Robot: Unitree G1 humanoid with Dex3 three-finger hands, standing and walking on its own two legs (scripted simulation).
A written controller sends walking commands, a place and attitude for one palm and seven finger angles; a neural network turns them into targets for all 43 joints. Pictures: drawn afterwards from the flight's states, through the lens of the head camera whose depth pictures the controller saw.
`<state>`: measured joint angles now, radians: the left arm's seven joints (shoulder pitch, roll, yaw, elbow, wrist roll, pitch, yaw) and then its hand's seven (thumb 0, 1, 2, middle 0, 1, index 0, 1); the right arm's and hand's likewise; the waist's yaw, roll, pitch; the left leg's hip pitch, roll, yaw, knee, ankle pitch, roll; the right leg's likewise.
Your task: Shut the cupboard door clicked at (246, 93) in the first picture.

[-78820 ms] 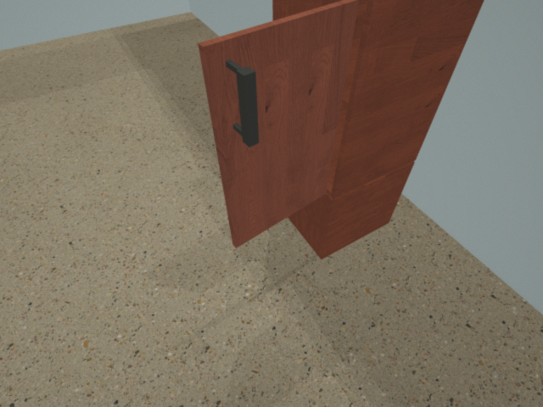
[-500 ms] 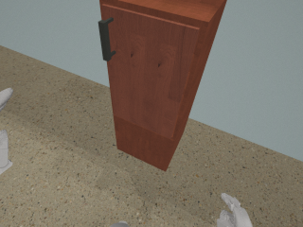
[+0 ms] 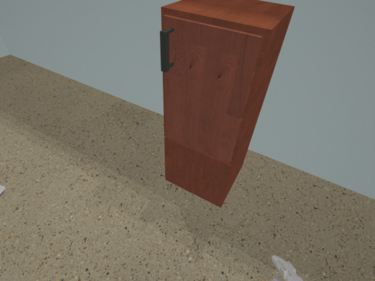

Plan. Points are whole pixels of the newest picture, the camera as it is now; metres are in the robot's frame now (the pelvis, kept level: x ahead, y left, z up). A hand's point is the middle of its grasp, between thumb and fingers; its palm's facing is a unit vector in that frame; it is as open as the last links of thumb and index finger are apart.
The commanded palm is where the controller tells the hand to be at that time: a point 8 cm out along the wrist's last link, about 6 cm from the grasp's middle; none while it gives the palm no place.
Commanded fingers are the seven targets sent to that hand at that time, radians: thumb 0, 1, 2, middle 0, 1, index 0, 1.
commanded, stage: stop stepping back and stand still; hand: left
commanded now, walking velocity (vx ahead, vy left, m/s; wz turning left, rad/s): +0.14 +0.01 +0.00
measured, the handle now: (168, 50) +0.88 +0.12 +0.14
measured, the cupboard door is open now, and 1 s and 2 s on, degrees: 0 0 0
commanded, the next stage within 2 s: let the arm hang, fingers relaxed in 1.06 s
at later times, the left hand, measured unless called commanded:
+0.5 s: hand (8, 187) +0.20 +0.29 +0.18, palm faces +0.38 -0.77 -0.51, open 7.4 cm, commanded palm +0.14 +0.32 +0.18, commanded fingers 0.00 0.90 0.90 -0.20 -0.30 -0.20 -0.30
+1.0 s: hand (50, 169) +0.26 +0.26 +0.17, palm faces +0.31 -0.82 -0.48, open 7.4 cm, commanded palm +0.19 +0.31 +0.18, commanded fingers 0.00 0.90 0.90 -0.20 -0.30 -0.20 -0.30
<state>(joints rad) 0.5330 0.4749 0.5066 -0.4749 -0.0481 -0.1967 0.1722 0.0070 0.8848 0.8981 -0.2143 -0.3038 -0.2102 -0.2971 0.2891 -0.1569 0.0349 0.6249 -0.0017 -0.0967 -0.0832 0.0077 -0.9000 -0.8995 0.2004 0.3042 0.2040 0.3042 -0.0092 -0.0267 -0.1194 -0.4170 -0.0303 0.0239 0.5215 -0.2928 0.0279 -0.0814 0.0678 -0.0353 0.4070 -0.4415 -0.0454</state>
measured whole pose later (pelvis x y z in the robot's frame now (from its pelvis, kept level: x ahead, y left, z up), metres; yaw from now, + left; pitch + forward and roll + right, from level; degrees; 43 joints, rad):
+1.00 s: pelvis +0.03 +0.02 +0.00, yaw -4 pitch +1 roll -1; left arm 0.56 0.45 0.42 -0.47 -0.06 -0.20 0.14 0.01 0.89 0.90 -0.21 -0.30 -0.21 -0.30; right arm 0.17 -0.22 0.00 0.57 0.03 -0.06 -0.07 0.01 -0.90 -0.90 0.20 0.30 0.20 0.30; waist -0.04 0.00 -0.02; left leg -0.24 0.01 0.03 0.52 -0.29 0.01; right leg -0.20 0.07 -0.04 0.46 -0.28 -0.06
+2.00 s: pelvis -0.01 +0.05 +0.00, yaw -3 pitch -1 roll +0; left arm 0.35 0.12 0.01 1.14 0.01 0.01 0.04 0.00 0.91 0.90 -0.20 -0.30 -0.20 -0.29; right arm 0.33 -0.12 0.01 1.10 -0.01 0.01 -0.04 0.00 -0.91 -0.90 0.20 0.30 0.20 0.30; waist -0.01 0.02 0.00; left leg -0.23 -0.05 0.03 0.43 -0.18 0.06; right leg -0.21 0.00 -0.05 0.43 -0.20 -0.02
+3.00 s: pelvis +0.02 +0.05 +0.01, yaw -3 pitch -1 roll +0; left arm 0.33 0.10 0.01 1.16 0.01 -0.01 0.04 0.00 0.91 0.90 -0.20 -0.30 -0.20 -0.29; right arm 0.31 -0.13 0.02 1.14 -0.01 -0.01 -0.05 0.00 -0.91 -0.90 0.20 0.30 0.20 0.30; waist -0.01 0.00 0.02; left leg -0.16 -0.05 0.02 0.40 -0.21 0.06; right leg -0.13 0.01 -0.05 0.38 -0.23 -0.02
